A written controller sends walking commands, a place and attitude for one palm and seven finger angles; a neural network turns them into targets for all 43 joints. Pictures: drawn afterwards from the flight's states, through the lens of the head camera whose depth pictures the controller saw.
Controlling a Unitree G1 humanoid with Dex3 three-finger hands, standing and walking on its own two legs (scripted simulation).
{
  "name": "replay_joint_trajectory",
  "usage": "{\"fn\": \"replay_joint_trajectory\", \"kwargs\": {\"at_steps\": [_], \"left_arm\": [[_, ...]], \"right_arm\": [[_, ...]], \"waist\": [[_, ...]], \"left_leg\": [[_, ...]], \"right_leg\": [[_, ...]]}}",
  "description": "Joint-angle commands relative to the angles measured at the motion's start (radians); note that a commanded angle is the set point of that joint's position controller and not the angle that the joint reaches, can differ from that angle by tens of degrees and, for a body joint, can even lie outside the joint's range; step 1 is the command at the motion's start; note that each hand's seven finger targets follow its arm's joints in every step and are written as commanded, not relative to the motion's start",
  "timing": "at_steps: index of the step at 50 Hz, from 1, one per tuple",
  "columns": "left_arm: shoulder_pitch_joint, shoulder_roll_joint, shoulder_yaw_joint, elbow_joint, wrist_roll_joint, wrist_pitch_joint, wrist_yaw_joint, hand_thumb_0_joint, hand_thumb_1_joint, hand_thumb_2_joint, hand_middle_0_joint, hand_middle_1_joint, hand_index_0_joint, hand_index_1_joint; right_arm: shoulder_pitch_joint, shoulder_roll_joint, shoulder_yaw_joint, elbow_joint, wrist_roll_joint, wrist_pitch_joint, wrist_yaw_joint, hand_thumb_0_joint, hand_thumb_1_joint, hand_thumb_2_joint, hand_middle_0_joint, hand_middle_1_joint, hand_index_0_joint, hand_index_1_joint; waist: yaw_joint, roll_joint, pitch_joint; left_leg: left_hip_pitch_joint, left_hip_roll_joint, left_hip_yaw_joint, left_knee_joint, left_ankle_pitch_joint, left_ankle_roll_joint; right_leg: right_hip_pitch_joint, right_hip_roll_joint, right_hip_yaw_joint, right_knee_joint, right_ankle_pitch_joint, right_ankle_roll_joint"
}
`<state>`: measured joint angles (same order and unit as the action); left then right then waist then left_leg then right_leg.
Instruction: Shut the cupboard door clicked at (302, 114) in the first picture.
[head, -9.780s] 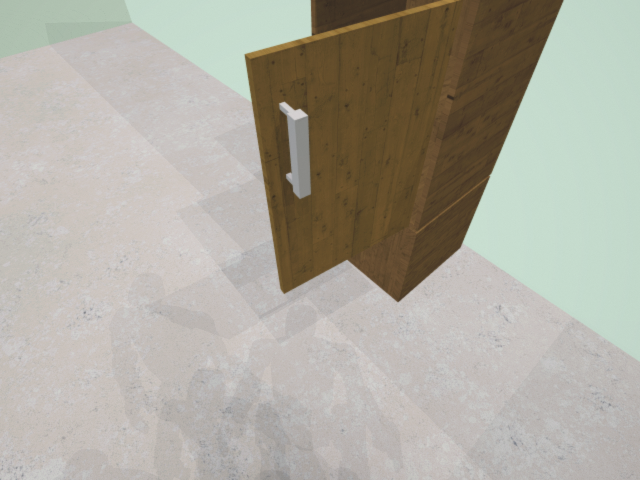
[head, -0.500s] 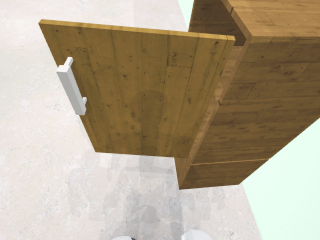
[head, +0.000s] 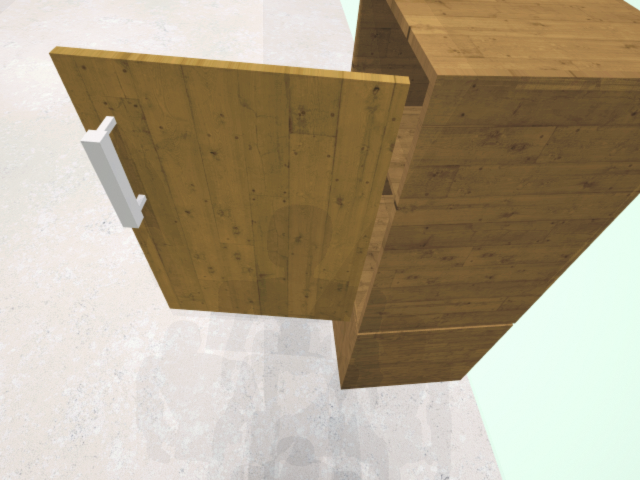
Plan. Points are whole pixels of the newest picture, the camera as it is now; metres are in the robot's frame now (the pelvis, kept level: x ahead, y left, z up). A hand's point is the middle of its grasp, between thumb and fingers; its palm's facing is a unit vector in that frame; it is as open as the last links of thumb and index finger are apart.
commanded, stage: look again from close up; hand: left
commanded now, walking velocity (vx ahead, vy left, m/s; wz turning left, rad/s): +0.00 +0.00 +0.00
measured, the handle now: (121, 174) +0.48 +0.32 +0.09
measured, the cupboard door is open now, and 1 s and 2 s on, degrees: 82 82 82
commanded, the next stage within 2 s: shuffle to correct the standing spot in 0.56 s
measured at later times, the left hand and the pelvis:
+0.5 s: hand out of the picture +0.00 +0.18 -0.17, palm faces +0.00 -0.98 -0.20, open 7.4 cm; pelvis -0.01 +0.00 +0.00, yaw +0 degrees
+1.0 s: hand out of the picture +0.00 +0.23 -0.19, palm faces +0.03 -0.98 -0.21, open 7.4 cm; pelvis +0.01 +0.04 -0.01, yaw +0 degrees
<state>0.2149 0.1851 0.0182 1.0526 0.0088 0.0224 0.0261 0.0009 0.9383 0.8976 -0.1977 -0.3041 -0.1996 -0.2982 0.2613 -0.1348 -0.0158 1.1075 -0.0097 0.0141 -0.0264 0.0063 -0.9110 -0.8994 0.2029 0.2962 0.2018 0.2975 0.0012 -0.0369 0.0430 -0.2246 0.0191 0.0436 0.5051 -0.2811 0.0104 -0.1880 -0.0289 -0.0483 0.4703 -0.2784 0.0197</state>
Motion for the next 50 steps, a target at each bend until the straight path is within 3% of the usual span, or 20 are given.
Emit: {"fn": "replay_joint_trajectory", "kwargs": {"at_steps": [1,4,5,6,7,8,9,10,13,17,25,28,33,37,43,45,47,48,50], "left_arm": [[0.057,0.079,0.012,-0.001,0.000,-0.017,-0.004,0.000,0.900,0.900,-0.200,-0.300,-0.200,-0.300],[0.054,0.076,0.009,0.013,0.000,-0.025,-0.004,0.000,0.900,0.900,-0.200,-0.300,-0.200,-0.300],[0.139,0.084,-0.005,0.031,0.016,-0.045,0.046,0.000,0.900,0.900,-0.200,-0.300,-0.200,-0.300],[0.124,0.126,-0.001,0.016,0.013,-0.066,0.040,0.000,0.900,0.900,-0.200,-0.300,-0.200,-0.300],[0.122,0.113,-0.003,0.006,0.008,-0.071,0.031,0.000,0.900,0.900,-0.200,-0.300,-0.200,-0.300],[0.128,0.103,-0.006,0.005,0.005,-0.073,0.028,0.000,0.900,0.900,-0.200,-0.300,-0.200,-0.300],[0.123,0.094,-0.010,0.002,0.003,-0.070,0.027,0.000,0.900,0.900,-0.200,-0.300,-0.200,-0.300],[0.115,0.088,-0.012,-0.003,0.004,-0.065,0.025,0.000,0.900,0.900,-0.200,-0.300,-0.200,-0.300],[0.108,0.082,-0.016,-0.014,0.006,-0.055,0.021,0.000,0.900,0.900,-0.200,-0.300,-0.200,-0.300],[0.127,0.091,-0.018,-0.020,0.006,-0.051,0.017,0.000,0.900,0.900,-0.200,-0.300,-0.200,-0.300],[0.125,0.101,-0.019,-0.034,0.005,-0.046,0.012,0.000,0.900,0.900,-0.200,-0.300,-0.200,-0.300],[0.127,0.101,-0.018,-0.035,0.004,-0.044,0.011,0.000,0.900,0.900,-0.200,-0.300,-0.200,-0.300],[0.133,0.096,-0.018,-0.027,0.003,-0.045,0.010,0.000,0.900,0.900,-0.200,-0.300,-0.200,-0.300],[0.144,0.118,-0.004,-0.032,0.006,-0.041,0.014,0.000,0.900,0.900,-0.200,-0.300,-0.200,-0.300],[0.130,0.160,0.028,-0.056,0.010,-0.025,0.018,0.000,0.900,0.900,-0.200,-0.300,-0.200,-0.300],[0.125,0.164,0.036,-0.064,0.012,-0.022,0.018,0.000,0.900,0.900,-0.200,-0.300,-0.200,-0.300],[0.112,0.157,0.041,-0.079,0.014,-0.016,0.019,0.000,0.900,0.900,-0.200,-0.300,-0.200,-0.300],[0.116,0.140,0.040,-0.085,0.015,-0.013,0.018,0.000,0.900,0.900,-0.200,-0.300,-0.200,-0.300],[0.114,0.083,0.027,-0.093,0.018,-0.009,0.020,0.000,0.900,0.900,-0.200,-0.300,-0.200,-0.300]], "right_arm": [[-0.003,-0.129,-0.027,-0.034,-0.001,-0.022,-0.012,0.000,-0.900,-0.900,0.200,0.300,0.200,0.300],[0.014,-0.121,-0.025,-0.021,0.001,-0.021,-0.010,0.000,-0.900,-0.900,0.200,0.300,0.200,0.300],[-0.041,-0.166,-0.020,-0.086,0.007,-0.038,0.001,0.000,-0.900,-0.900,0.200,0.300,0.200,0.300],[-0.028,-0.130,-0.004,-0.109,0.002,-0.038,0.005,0.000,-0.900,-0.900,0.200,0.300,0.200,0.300],[0.039,-0.107,-0.006,-0.093,-0.006,-0.047,0.005,0.000,-0.900,-0.900,0.200,0.300,0.200,0.300],[0.057,-0.119,-0.007,-0.096,-0.006,-0.050,0.002,0.000,-0.900,-0.900,0.200,0.300,0.200,0.300],[0.053,-0.135,-0.009,-0.102,-0.002,-0.046,0.001,0.000,-0.900,-0.900,0.200,0.300,0.200,0.300],[0.038,-0.139,-0.010,-0.108,0.001,-0.041,0.001,0.000,-0.900,-0.900,0.200,0.300,0.200,0.300],[0.015,-0.143,-0.003,-0.119,-0.002,-0.036,0.004,0.000,-0.900,-0.900,0.200,0.300,0.200,0.300],[0.008,-0.144,0.002,-0.116,-0.002,-0.034,0.008,0.000,-0.900,-0.900,0.200,0.300,0.200,0.300],[0.005,-0.154,0.008,-0.106,-0.002,-0.033,0.012,0.000,-0.900,-0.900,0.200,0.300,0.200,0.300],[0.009,-0.154,0.010,-0.098,-0.002,-0.036,0.012,0.000,-0.900,-0.900,0.200,0.300,0.200,0.300],[0.017,-0.151,0.012,-0.080,0.000,-0.038,0.012,0.000,-0.900,-0.900,0.200,0.300,0.200,0.300],[0.026,-0.151,0.009,-0.078,-0.002,-0.025,0.013,0.000,-0.900,-0.900,0.200,0.300,0.200,0.300],[0.047,-0.148,-0.002,-0.100,-0.007,-0.004,0.020,0.000,-0.900,-0.900,0.200,0.300,0.200,0.300],[0.062,-0.147,-0.006,-0.106,-0.008,-0.004,0.021,0.000,-0.900,-0.900,0.200,0.300,0.200,0.300],[0.085,-0.157,-0.009,-0.110,-0.008,-0.008,0.022,0.000,-0.900,-0.900,0.200,0.300,0.200,0.300],[0.089,-0.175,-0.011,-0.111,-0.009,-0.011,0.021,0.000,-0.900,-0.900,0.200,0.300,0.200,0.300],[0.132,-0.219,-0.021,-0.108,-0.009,-0.017,0.013,0.000,-0.900,-0.900,0.200,0.300,0.200,0.300]], "waist": [[0.018,0.108,0.008],[0.003,0.016,0.001],[0.020,0.131,0.010],[-0.011,0.096,-0.009],[-0.022,0.107,-0.092],[-0.020,0.033,-0.162],[-0.023,-0.030,-0.178],[-0.022,-0.063,-0.144],[-0.015,-0.045,-0.004],[-0.008,0.018,0.053],[-0.004,0.020,0.050],[0.001,0.045,0.035],[0.005,0.025,0.023],[0.012,0.020,0.028],[0.009,-0.052,0.073],[0.004,-0.066,0.057],[-0.003,-0.012,0.047],[-0.003,0.043,0.038],[-0.012,0.198,0.003]], "left_leg": [[-0.023,0.106,-0.112,-0.190,0.108,0.010],[0.026,0.091,-0.090,-0.174,0.118,0.000],[0.019,0.093,-0.046,0.019,0.255,-0.016],[0.021,0.067,-0.057,-0.010,0.233,-0.022],[0.058,0.063,-0.057,-0.043,0.216,-0.005],[0.073,0.075,-0.070,-0.021,0.279,0.004],[0.082,0.083,-0.074,-0.021,0.288,0.008],[0.071,0.081,-0.073,-0.034,0.260,0.011],[0.010,0.072,-0.080,-0.070,0.193,0.013],[-0.010,0.064,-0.081,-0.103,0.149,0.015],[-0.016,0.055,-0.088,-0.141,0.063,0.012],[-0.023,0.059,-0.090,-0.152,0.065,0.014],[-0.020,0.061,-0.091,-0.159,0.072,0.015],[-0.047,0.034,-0.063,-0.116,0.033,0.011],[-0.106,-0.008,-0.025,-0.033,-0.061,0.002],[-0.087,-0.011,-0.022,-0.019,-0.044,0.005],[-0.065,0.012,-0.056,-0.056,0.005,0.019],[-0.039,0.048,-0.103,-0.088,0.043,0.037],[0.069,0.161,-0.258,-0.181,0.225,0.099]], "right_leg": [[0.044,-0.060,0.067,-0.103,0.105,-0.030],[0.016,-0.079,0.086,-0.141,0.108,-0.033],[-0.029,-0.112,0.119,-0.099,0.318,-0.037],[-0.009,-0.142,0.120,-0.078,0.474,-0.057],[0.038,-0.135,0.119,-0.032,0.464,-0.068],[0.073,-0.117,0.096,-0.023,0.453,-0.066],[0.077,-0.107,0.085,-0.024,0.404,-0.061],[0.056,-0.102,0.080,-0.034,0.347,-0.056],[-0.020,-0.086,0.087,-0.058,0.184,-0.054],[-0.044,-0.078,0.096,-0.079,0.103,-0.053],[-0.043,-0.078,0.101,-0.112,0.009,-0.047],[-0.019,-0.079,0.094,-0.108,0.030,-0.045],[-0.003,-0.083,0.090,-0.112,0.047,-0.042],[-0.001,-0.117,0.116,-0.118,-0.014,-0.060],[-0.053,-0.192,0.171,-0.131,-0.156,-0.102],[-0.064,-0.201,0.169,-0.109,-0.133,-0.106],[-0.076,-0.168,0.115,-0.032,-0.097,-0.090],[-0.095,-0.126,0.068,0.027,-0.088,-0.072],[-0.171,-0.024,-0.045,0.225,-0.144,-0.033]]}}
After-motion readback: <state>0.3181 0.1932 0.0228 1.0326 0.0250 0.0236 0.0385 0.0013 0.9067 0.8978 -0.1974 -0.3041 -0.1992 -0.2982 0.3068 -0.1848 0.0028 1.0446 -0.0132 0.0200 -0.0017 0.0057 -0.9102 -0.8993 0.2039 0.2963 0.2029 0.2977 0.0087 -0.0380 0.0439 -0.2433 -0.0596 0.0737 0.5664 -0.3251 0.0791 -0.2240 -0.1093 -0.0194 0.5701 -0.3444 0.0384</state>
